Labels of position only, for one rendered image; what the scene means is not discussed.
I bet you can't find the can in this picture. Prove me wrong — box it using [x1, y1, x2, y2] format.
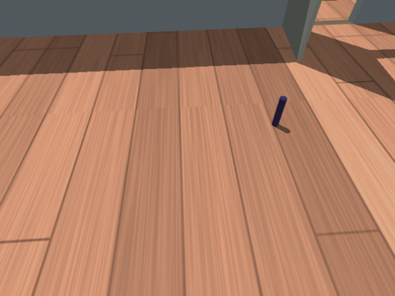
[272, 96, 287, 126]

